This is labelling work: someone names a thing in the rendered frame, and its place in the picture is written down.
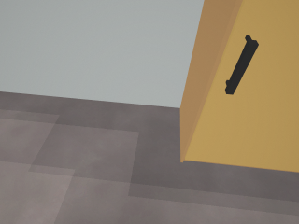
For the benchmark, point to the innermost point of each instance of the handle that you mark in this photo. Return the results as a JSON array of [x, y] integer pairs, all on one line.
[[242, 65]]

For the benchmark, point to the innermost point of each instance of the wardrobe door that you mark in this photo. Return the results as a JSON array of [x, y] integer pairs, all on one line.
[[258, 125]]

